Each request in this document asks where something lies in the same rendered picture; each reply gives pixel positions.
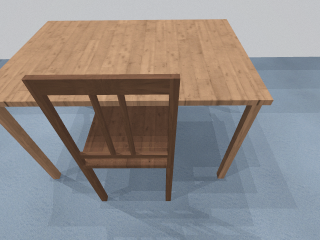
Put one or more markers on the table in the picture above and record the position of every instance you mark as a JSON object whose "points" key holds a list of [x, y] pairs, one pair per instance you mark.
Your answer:
{"points": [[214, 69]]}

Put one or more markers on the chair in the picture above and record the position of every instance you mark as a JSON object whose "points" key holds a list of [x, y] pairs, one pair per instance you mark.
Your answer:
{"points": [[120, 137]]}

